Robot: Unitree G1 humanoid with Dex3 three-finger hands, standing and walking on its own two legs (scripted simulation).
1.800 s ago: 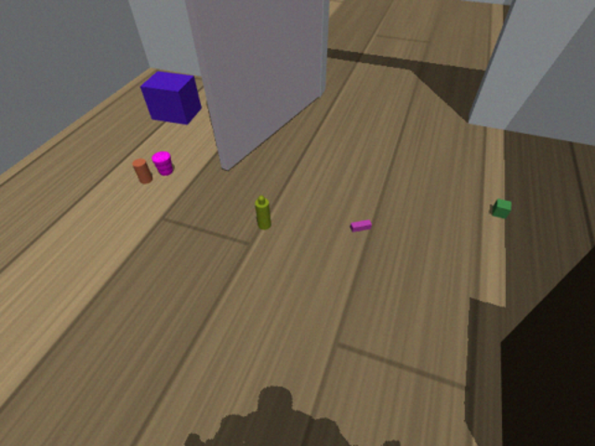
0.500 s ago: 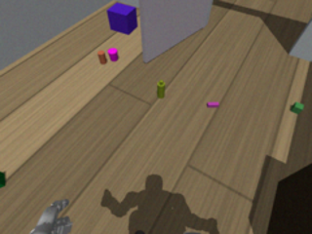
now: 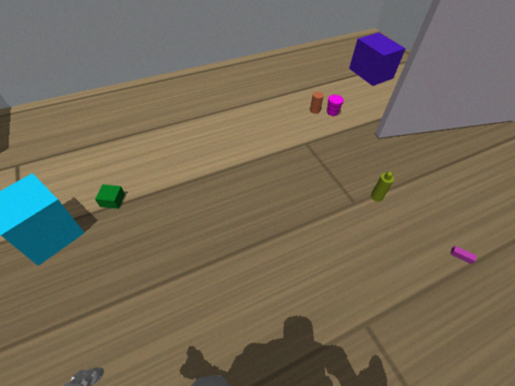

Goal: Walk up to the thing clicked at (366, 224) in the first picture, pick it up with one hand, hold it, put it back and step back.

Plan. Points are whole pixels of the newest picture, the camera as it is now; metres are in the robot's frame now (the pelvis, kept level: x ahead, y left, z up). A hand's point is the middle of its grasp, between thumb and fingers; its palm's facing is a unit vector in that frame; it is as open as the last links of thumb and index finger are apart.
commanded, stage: walk up
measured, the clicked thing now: (463, 254) +0.80 -0.83 -0.75
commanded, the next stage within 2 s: none
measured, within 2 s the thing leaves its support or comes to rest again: neither
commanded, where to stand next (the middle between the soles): +0.08 +0.03 m, yaw +60 degrees
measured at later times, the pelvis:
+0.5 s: pelvis +0.05 -0.02 -0.01, yaw +24 degrees
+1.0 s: pelvis +0.03 +0.00 -0.01, yaw +45 degrees
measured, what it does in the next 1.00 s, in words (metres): steps on the spot, turning left: left foot, then right foot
